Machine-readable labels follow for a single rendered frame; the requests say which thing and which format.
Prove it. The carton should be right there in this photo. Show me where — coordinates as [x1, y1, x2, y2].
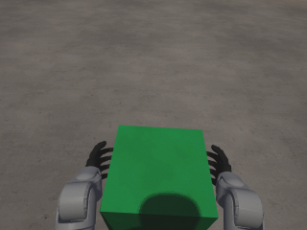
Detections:
[99, 125, 219, 230]

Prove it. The right robot hand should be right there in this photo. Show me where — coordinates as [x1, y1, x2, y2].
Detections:
[206, 145, 232, 186]

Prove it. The right robot forearm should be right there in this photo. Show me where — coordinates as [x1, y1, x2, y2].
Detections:
[215, 172, 266, 230]

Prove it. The left robot forearm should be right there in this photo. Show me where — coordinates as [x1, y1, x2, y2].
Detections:
[54, 166, 103, 230]

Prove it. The left robot hand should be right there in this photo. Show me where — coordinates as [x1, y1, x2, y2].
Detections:
[85, 141, 113, 180]

